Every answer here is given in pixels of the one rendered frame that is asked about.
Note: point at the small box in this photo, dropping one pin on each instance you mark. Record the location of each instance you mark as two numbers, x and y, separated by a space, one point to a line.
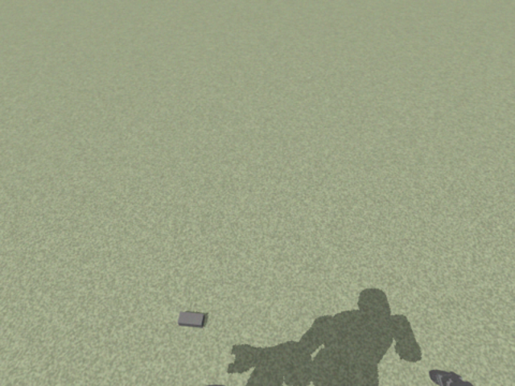
191 319

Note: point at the right robot hand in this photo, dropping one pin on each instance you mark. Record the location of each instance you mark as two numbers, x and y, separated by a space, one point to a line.
443 378

